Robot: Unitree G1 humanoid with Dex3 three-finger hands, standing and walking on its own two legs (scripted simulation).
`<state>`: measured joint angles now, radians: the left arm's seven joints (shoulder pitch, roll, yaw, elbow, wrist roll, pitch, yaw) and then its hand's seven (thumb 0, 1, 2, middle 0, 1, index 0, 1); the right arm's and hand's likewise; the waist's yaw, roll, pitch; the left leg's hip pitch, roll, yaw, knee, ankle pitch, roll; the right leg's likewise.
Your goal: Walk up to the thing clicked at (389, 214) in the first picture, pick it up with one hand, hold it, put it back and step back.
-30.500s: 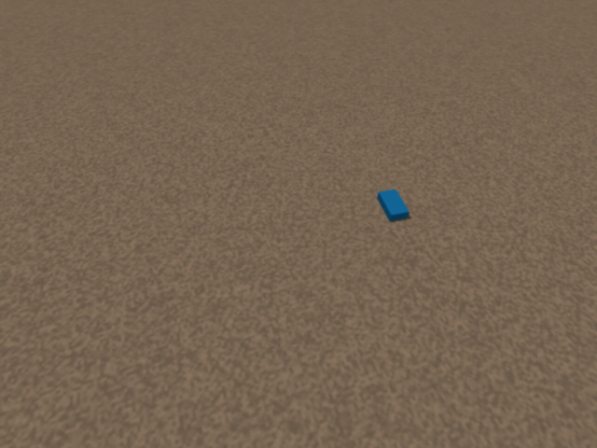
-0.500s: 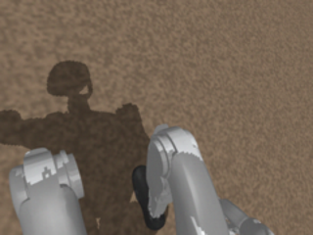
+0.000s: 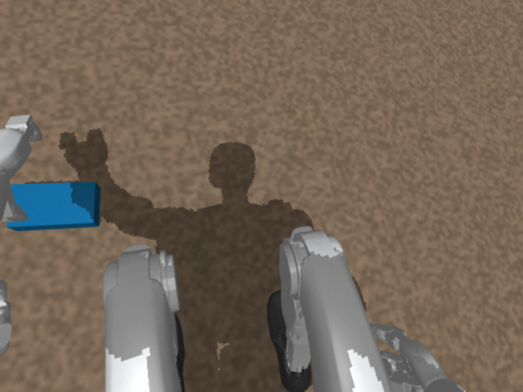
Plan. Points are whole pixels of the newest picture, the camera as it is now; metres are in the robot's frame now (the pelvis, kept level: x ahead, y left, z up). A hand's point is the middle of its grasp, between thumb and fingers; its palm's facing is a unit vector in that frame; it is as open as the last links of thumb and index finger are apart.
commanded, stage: withdraw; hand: left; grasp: from above
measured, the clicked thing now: (56, 206) +0.45 +0.36 -0.34
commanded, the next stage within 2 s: home in 0.18 s
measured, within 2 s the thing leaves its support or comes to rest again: neither
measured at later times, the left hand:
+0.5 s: hand (26, 183) +0.45 +0.35 -0.18, palm faces -0.31 -0.12 -0.94, open 12.7 cm
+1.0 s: hand out of the picture +0.30 +0.28 +0.04, palm faces -0.15 -0.79 -0.60, open 7.6 cm
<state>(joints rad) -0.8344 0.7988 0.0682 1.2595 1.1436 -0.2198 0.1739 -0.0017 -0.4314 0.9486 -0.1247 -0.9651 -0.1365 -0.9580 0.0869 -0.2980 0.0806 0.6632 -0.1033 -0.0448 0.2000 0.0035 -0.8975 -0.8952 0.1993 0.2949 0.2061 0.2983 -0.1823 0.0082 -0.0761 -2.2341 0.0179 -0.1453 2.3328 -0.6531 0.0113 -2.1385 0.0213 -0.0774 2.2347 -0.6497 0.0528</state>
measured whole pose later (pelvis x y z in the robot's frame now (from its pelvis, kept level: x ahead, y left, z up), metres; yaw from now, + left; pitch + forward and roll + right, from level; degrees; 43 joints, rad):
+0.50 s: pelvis +0.01 +0.00 -0.04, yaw -1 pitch +31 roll -10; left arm -0.82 0.82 0.20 1.28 1.26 -0.31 0.41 0.00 -0.21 0.89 -0.23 -0.72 -0.22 -0.73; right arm 0.14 -0.25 0.07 0.75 -0.17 -0.05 0.16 0.01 -0.89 -0.89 0.20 0.29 0.21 0.30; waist -0.20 -0.03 -0.06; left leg -2.36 0.00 -0.16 2.45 -0.66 0.01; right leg -2.24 0.01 -0.08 2.35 -0.67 0.05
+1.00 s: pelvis +0.01 +0.00 +0.14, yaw +4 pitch +31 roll -6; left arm -0.10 0.47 0.11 0.33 0.35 0.08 -0.01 0.00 0.84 0.90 -0.21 -0.31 -0.21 -0.32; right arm 0.07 -0.28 -0.02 0.57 0.02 -0.03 0.04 0.01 -0.90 -0.90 0.20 0.29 0.21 0.30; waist -0.05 0.01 -0.18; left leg -1.78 0.02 -0.09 1.88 -0.64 0.01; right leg -1.71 0.00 -0.05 1.81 -0.63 0.04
